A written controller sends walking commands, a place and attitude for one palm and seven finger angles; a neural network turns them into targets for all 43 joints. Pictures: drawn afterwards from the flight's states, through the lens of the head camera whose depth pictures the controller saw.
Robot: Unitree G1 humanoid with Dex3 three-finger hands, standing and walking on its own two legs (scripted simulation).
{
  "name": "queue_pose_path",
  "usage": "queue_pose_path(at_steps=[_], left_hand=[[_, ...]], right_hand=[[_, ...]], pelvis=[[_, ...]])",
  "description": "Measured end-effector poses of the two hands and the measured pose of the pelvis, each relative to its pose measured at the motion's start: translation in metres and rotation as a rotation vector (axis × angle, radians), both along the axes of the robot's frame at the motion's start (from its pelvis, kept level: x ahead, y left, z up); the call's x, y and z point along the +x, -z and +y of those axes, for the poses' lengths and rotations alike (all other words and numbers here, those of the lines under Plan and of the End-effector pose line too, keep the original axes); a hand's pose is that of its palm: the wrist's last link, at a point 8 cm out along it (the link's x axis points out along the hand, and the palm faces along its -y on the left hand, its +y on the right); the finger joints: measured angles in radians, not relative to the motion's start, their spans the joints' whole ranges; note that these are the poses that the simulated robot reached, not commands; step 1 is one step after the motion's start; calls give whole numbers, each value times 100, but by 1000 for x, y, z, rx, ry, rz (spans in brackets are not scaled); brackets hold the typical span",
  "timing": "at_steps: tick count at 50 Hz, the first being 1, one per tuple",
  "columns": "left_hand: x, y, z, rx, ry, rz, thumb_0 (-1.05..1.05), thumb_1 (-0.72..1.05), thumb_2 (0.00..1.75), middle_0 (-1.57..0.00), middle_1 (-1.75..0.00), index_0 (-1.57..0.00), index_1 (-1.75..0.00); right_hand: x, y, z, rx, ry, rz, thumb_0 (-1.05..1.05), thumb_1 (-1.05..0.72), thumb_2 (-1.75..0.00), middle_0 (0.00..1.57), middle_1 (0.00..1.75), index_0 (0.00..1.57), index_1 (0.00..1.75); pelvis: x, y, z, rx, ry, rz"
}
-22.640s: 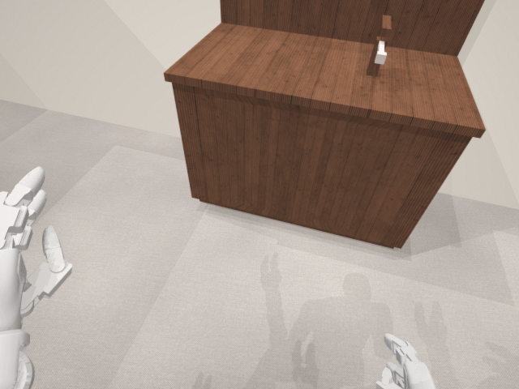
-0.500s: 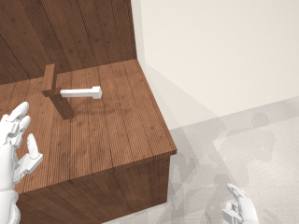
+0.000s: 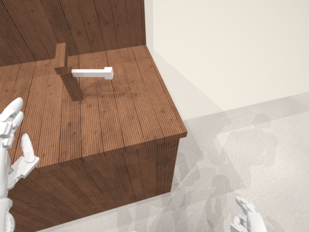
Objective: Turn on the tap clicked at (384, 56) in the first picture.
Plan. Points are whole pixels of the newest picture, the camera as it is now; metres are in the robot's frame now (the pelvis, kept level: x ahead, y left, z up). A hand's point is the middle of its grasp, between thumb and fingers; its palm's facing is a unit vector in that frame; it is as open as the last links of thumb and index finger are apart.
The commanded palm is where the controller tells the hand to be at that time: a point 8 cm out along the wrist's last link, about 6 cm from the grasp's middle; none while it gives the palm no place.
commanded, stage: step back with the hand held close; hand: left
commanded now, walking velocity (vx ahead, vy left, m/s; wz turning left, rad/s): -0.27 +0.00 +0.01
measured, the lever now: (108, 73) +0.55 +0.19 +0.10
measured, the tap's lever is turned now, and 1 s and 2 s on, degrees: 74 74 74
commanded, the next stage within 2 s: stop stepping back and stand still in 0.72 s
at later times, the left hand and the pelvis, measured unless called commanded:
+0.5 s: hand out of the picture +0.14 +0.25 +0.17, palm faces +0.46 -0.78 -0.43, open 7.4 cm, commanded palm +0.09 +0.27 +0.19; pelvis -0.06 -0.01 +0.00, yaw +1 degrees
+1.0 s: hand out of the picture +0.01 +0.20 +0.16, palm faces +0.34 -0.83 -0.45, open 7.4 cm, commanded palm -0.03 +0.24 +0.19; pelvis -0.20 -0.04 +0.00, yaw -2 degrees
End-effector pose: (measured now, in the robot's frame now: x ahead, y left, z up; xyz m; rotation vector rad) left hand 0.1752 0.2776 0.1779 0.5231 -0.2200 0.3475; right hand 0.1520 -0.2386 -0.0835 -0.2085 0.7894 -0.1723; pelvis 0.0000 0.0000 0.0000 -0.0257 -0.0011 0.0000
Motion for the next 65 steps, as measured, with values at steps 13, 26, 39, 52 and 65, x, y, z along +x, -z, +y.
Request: queue_pose_path(at_steps=[13, 26, 39, 52, 65], left_hand=[[-34, -4, -13, -21, 24, -52, 1, 89, 90, -21, -30, -21, -30], [-81, -12, 6, -2, -59, -73, 1, 89, 90, -21, -30, -21, -30], [-119, -10, -40, 20, 152, 10, 1, 89, 90, -21, -30, -21, -30], [-211, 1, -45, -53, 24, 28, 1, 89, 90, -21, -30, -21, -30], [-257, -13, -34, -14, -27, -57, 1, 89, 90, -21, -30, -21, -30]], right_hand=[[-10, 1, -1, 12, -42, -9, 1, -90, -90, 20, 30, 21, 30], [-42, -8, 15, 24, -89, -52, 1, -90, -90, 20, 30, 20, 30], [-121, -14, -18, 3, 18, -22, 1, -90, -90, 20, 30, 21, 30], [-225, -8, -47, -6, 37, -27, 1, -90, -90, 20, 30, 20, 30], [-291, 0, -46, 11, 68, -34, 1, -90, -90, 20, 30, 20, 30]], pelvis=[[-25, 3, -8, 14, -36, 1], [-67, -3, -11, 9, -1, 35], [-132, -6, -23, 15, 22, 63], [-211, -4, -38, 32, 26, -17], [-252, -2, -43, 29, -23, -55]])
